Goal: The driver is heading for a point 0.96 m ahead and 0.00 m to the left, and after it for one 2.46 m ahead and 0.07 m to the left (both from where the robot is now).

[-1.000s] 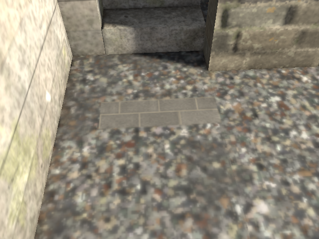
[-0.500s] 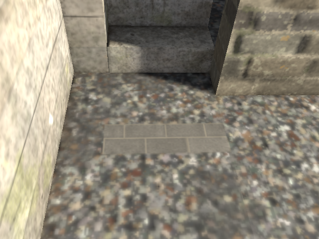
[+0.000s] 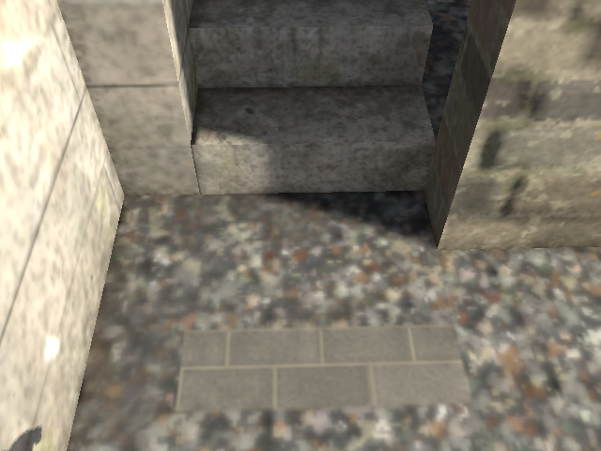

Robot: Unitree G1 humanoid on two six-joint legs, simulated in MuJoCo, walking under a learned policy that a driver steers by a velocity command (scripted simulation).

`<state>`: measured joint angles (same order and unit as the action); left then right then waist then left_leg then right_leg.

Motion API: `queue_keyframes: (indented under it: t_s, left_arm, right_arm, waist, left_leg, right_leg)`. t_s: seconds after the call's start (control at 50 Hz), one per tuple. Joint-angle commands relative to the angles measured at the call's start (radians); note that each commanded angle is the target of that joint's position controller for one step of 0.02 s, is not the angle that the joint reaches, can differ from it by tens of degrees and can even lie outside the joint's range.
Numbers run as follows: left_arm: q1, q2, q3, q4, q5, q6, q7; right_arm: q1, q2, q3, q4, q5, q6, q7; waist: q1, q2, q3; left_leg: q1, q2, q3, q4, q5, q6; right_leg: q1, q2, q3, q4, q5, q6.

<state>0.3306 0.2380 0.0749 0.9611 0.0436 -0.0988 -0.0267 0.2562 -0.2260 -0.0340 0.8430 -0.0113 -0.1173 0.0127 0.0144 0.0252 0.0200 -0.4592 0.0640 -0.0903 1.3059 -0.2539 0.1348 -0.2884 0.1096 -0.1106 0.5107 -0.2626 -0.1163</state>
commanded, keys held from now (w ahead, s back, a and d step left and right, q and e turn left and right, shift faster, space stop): w+shift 0.30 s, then shift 0.70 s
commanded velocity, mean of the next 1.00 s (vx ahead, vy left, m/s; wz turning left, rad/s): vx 0.52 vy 0.00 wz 0.00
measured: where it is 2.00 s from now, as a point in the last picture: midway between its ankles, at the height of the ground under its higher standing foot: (309, 349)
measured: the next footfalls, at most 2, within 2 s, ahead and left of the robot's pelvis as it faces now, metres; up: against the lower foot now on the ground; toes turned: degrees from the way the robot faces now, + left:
left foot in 0.30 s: +0.52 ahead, +0.06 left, +0.00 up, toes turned +2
right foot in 0.68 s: +0.79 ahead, -0.09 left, +0.00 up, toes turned +0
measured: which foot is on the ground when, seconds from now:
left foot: up 0.00-0.28, down 0.30-0.70, up 0.72-0.98, down 1.00-1.00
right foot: down 0.00-0.32, up 0.34-0.66, down 0.68-1.00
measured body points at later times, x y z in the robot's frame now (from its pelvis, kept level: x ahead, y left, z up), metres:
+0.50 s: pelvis +0.46 +0.01 +0.01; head +0.50 +0.00 +0.46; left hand +0.61 +0.27 -0.11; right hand +0.47 -0.26 -0.13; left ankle +0.48 +0.06 -0.73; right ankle +0.45 -0.12 -0.64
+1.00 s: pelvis +0.66 -0.02 +0.00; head +0.68 -0.02 +0.45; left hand +0.69 +0.22 -0.14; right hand +0.74 -0.26 -0.15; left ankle +0.67 +0.12 -0.73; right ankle +0.75 -0.09 -0.73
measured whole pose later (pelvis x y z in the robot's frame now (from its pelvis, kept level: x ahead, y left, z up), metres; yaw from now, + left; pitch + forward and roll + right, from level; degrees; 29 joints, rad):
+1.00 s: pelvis +0.66 -0.02 +0.00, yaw +0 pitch -1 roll +0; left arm 0.28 0.18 -0.01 1.00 0.02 -0.03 0.04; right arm 0.15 -0.21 0.00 1.05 -0.02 0.01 -0.02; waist 0.02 0.02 0.05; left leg -0.25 0.01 -0.06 0.56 -0.34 0.00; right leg -0.33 0.07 -0.05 0.43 -0.09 -0.08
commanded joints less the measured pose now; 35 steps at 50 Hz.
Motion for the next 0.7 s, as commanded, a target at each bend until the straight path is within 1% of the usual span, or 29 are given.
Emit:
queue_keyframes:
  t_s: [0.02, 0.06, 0.12, 0.16, 0.18, 0.22, 0.24, 0.26, 0.28, 0.3, 0.32, 0.34, 0.36, 0.38, 0.4, 0.42, 0.44, 0.46, 0.48, 0.5, 0.54, 0.56, 0.58, 0.6, 0.62, 0.64, 0.66, 0.68, 0.7]
  left_arm:
    - [0.055, 0.025, -0.006, 0.001, -0.024, -0.04, 0.005]
    - [0.088, 0.062, -0.005, 0.001, -0.033, -0.049, 0.002]
    - [0.133, 0.061, -0.011, 0.011, -0.051, -0.055, -0.002]
    - [0.187, 0.104, -0.011, 0.024, -0.059, -0.059, 0.006]
    - [0.202, 0.118, -0.012, 0.032, -0.056, -0.058, 0.013]
    - [0.197, 0.166, -0.007, 0.03, -0.04, -0.047, 0.031]
    - [0.182, 0.189, -0.003, 0.03, -0.026, -0.037, 0.043]
    - [0.156, 0.227, 0.008, 0.035, -0.007, -0.028, 0.056]
    - [0.109, 0.234, 0.011, 0.031, 0.009, -0.013, 0.064]
    - [0.05, 0.218, 0.009, 0.024, 0.015, -0.003, 0.067]
    - [0.066, 0.091, -0.015, 0.004, 0.018, -0.014, 0.058]
    - [0.249, 0.027, -0.032, -0.01, -0.075, -0.021, 0.046]
    - [0.116, 0.107, -0.028, -0.02, -0.06, -0.024, 0.056]
    - [0.037, 0.119, -0.026, -0.034, -0.054, -0.022, 0.053]
    - [0.014, 0.094, -0.033, -0.038, -0.04, -0.015, 0.049]
    - [0.004, 0.078, -0.037, -0.047, -0.025, 0.002, 0.04]
    - [-0.037, 0.081, -0.041, -0.065, -0.073, 0.005, 0.032]
    - [-0.045, 0.076, -0.044, -0.093, 0.015, 0.028, 0.025]
    - [-0.064, 0.048, -0.048, -0.109, 0.023, 0.038, 0.019]
    - [-0.088, 0.012, -0.061, -0.124, 0.024, 0.045, 0.01]
    - [-0.155, -0.008, -0.08, -0.147, 0.002, 0.044, 0.008]
    - [-0.178, -0.003, -0.082, -0.149, -0.005, 0.042, 0.011]
    - [-0.187, 0.014, -0.078, -0.154, 0.002, 0.038, 0.008]
    - [-0.19, 0.016, -0.078, -0.145, 0.015, 0.039, 0.007]
    - [-0.202, 0.039, -0.074, -0.15, 0.017, 0.029, 0.009]
    - [-0.169, 0.067, -0.066, -0.128, 0.016, 0.011, 0.013]
    - [-0.106, 0.083, -0.061, -0.102, 0.024, -0.008, 0.017]
    - [-0.03, 0.1, -0.055, -0.07, 0.033, -0.03, 0.02]
    - [0.034, 0.151, -0.044, -0.052, 0.041, -0.045, 0.025]
  right_arm:
    - [0.037, -0.015, 0.013, -0.064, -0.033, 0.03, 0.031]
    - [-0.091, -0.027, 0.025, -0.114, -0.039, 0.033, 0.037]
    - [-0.273, -0.014, 0.047, -0.162, -0.03, 0.018, 0.047]
    - [-0.331, -0.007, 0.059, -0.174, -0.015, 0.016, 0.047]
    - [-0.348, -0.03, 0.056, -0.171, -0.012, 0.015, 0.043]
    - [-0.316, -0.087, 0.039, -0.152, -0.019, 0.016, 0.031]
    - [-0.249, -0.119, 0.028, -0.132, -0.019, 0.016, 0.026]
    - [-0.137, -0.153, 0.016, -0.1, -0.025, 0.018, 0.016]
    - [0.04, -0.192, -0.004, -0.037, -0.019, 0.023, -0.002]
    - [0.222, -0.223, -0.024, 0.02, -0.025, 0.031, -0.023]
    - [0.312, -0.273, -0.034, 0.044, -0.044, 0.032, -0.038]
    - [0.225, -0.243, -0.029, 0.032, -0.062, 0.027, -0.019]
    - [0.125, -0.19, -0.035, 0.011, -0.04, 0.018, -0.004]
    - [0.06, -0.147, -0.023, 0.018, -0.029, 0.005, 0.002]
    - [0.039, -0.104, -0.013, 0.035, -0.031, -0.003, 0.008]
    - [0.059, -0.085, -0.002, 0.048, -0.023, -0.016, 0.003]
    - [-0.005, -0.065, 0.015, 0.037, -0.003, -0.049, 0.025]
    - [0.043, -0.109, 0.003, 0.085, 0.015, -0.046, 0.007]
    - [0.046, -0.124, 0.007, 0.104, 0.012, -0.049, 0.006]
    - [0.068, -0.116, 0.012, 0.129, 0.021, -0.048, 0.007]
    - [0.026, -0.146, 0.013, 0.133, 0.028, -0.042, 0.005]
    - [0.039, -0.153, 0.012, 0.14, 0.031, -0.042, 0.008]
    - [0.06, -0.137, 0.018, 0.145, 0.031, -0.031, 0.014]
    - [0.06, -0.148, 0.013, 0.147, 0.021, -0.026, 0.015]
    - [0.071, -0.14, 0.012, 0.159, 0.021, -0.021, 0.009]
    - [0.063, -0.132, 0.013, 0.164, 0.02, -0.011, -0.001]
    - [0.053, -0.137, 0.013, 0.166, 0.02, -0.003, -0.009]
    - [0.056, -0.147, 0.011, 0.173, 0.024, 0.005, -0.015]
    - [0.083, -0.144, 0.012, 0.163, 0.028, 0.011, -0.022]
  waist:
    - [-0.056, -0.051, 0.05]
    - [-0.041, -0.053, 0.111]
    - [0.009, -0.042, 0.138]
    - [0.033, -0.085, 0.137]
    - [0.036, -0.091, 0.129]
    - [0.006, -0.131, 0.062]
    - [-0.036, -0.158, 0.014]
    - [-0.107, -0.155, -0.063]
    - [-0.188, -0.151, -0.145]
    - [-0.284, -0.143, -0.203]
    - [-0.247, 0.074, -0.263]
    - [-0.084, 0.339, -0.396]
    - [-0.104, 0.101, -0.285]
    - [-0.077, 0.006, -0.144]
    - [-0.043, -0.101, -0.066]
    - [-0.024, -0.103, -0.039]
    - [-0.022, -0.011, -0.038]
    - [0.028, -0.085, -0.006]
    - [0.039, -0.061, 0.019]
    - [0.039, -0.016, 0.015]
    - [0.034, 0.022, 0.017]
    - [0.015, 0.04, -0.009]
    - [0.007, 0.054, -0.029]
    - [0.005, 0.094, -0.034]
    - [-0.001, 0.085, -0.033]
    - [0.012, 0.074, -0.034]
    - [0.039, 0.057, -0.048]
    - [0.071, 0.017, -0.069]
    - [0.075, -0.059, -0.136]
  left_leg:
    - [-0.228, 0.087, -0.01, -0.045, 0.033, -0.024]
    - [-0.276, 0.084, 0.077, -0.185, 0.119, -0.047]
    - [-0.152, 0.024, 0.199, -0.518, 0.36, -0.054]
    - [-0.066, -0.016, 0.235, -0.667, 0.46, -0.037]
    - [-0.05, -0.043, 0.247, -0.713, 0.475, -0.025]
    - [0.004, -0.108, 0.257, -0.764, 0.416, -0.006]
    - [0.068, -0.137, 0.247, -0.771, 0.362, 0.004]
    - [0.171, -0.157, 0.215, -0.792, 0.295, 0.008]
    - [0.312, -0.158, 0.2, -0.805, 0.241, 0.019]
    - [0.486, -0.089, 0.142, -0.804, 0.16, 0.053]
    - [0.669, 0.129, -0.077, -0.703, 0.201, 0.079]
    - [0.92, 0.339, -0.639, -0.865, 0.187, 0.259]
    - [0.788, 0.269, -0.531, -0.952, 0.231, 0.217]
    - [0.628, 0.246, -0.381, -0.956, 0.427, 0.202]
    - [0.483, 0.218, -0.272, -0.971, 0.621, 0.181]
    - [0.399, 0.198, -0.196, -0.987, 0.736, 0.161]
    - [0.377, 0.18, -0.142, -1.033, 0.798, 0.151]
    - [0.252, 0.158, -0.1, -1.05, 0.777, 0.122]
    - [0.202, 0.114, -0.027, -1.059, 0.868, 0.093]
    - [0.204, 0.072, 0.037, -1.059, 0.979, 0.075]
    - [0.186, 0.024, 0.105, -1.055, 0.978, 0.044]
    - [0.208, 0.018, 0.109, -1.044, 0.939, 0.024]
    - [0.224, 0.016, 0.106, -1.043, 0.874, 0.0]
    - [0.25, 0.025, 0.097, -1.036, 0.794, -0.004]
    - [0.276, 0.033, 0.076, -1.012, 0.768, -0.016]
    - [0.313, 0.042, 0.068, -0.966, 0.786, -0.02]
    - [0.33, 0.036, 0.068, -0.88, 0.781, -0.027]
    - [0.343, 0.003, 0.08, -0.749, 0.702, -0.041]
    - [0.276, -0.045, 0.104, -0.566, 0.426, -0.059]
  right_leg:
    - [0.075, -0.276, 0.363, -0.368, 0.028, -0.067]
    - [0.058, -0.225, 0.259, -0.422, 0.246, -0.05]
    - [0.05, -0.151, 0.128, -0.452, 0.565, -0.018]
    - [0.121, -0.185, 0.119, -0.475, 0.785, -0.003]
    - [0.204, -0.201, 0.109, -0.468, 0.924, 0.005]
    - [0.364, -0.233, 0.094, -0.378, 1.194, 0.02]
    - [0.415, -0.257, 0.096, -0.277, 1.326, 0.027]
    - [0.448, -0.283, 0.113, -0.117, 1.358, 0.027]
    - [0.445, -0.288, 0.106, 0.109, 1.335, 0.022]
    - [0.328, -0.254, 0.087, 0.409, 1.162, 0.013]
    - [0.088, -0.115, 0.078, 0.814, 0.292, 0.005]
    - [-0.295, 0.024, 0.182, 1.121, -0.276, 0.03]
    - [-0.351, -0.061, 0.216, 1.061, -0.127, 0.006]
    - [-0.35, -0.087, 0.195, 1.004, -0.065, 0.018]
    - [-0.31, -0.111, 0.19, 0.939, -0.061, 0.03]
    - [-0.271, -0.127, 0.198, 0.866, -0.057, 0.044]
    - [-0.246, -0.167, 0.215, 0.892, -0.077, 0.06]
    - [-0.182, -0.152, 0.182, 0.673, -0.035, 0.078]
    - [-0.126, -0.128, 0.138, 0.537, -0.016, 0.092]
    - [-0.104, -0.104, 0.105, 0.418, 0.016, 0.101]
    - [-0.035, -0.068, 0.04, 0.167, 0.164, 0.104]
    - [0.005, -0.048, 0.017, 0.105, 0.266, 0.102]
    - [0.044, -0.051, 0.028, 0.063, 0.347, 0.096]
    - [0.04, -0.063, 0.044, 0.019, 0.4, 0.08]
    - [0.043, -0.067, 0.051, -0.004, 0.425, 0.064]
    - [0.049, -0.061, 0.048, -0.001, 0.408, 0.049]
    - [0.096, -0.062, 0.062, -0.037, 0.404, 0.034]
    - [0.157, -0.083, 0.079, -0.109, 0.488, 0.022]
    - [0.284, -0.221, 0.188, -0.062, 0.887, -0.001]
Keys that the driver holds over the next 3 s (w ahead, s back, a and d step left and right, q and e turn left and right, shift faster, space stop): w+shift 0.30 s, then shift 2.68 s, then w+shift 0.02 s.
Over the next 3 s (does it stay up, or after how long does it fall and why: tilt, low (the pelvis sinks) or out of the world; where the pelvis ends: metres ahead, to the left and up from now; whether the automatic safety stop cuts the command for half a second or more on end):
stays up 0.73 -0.01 0.01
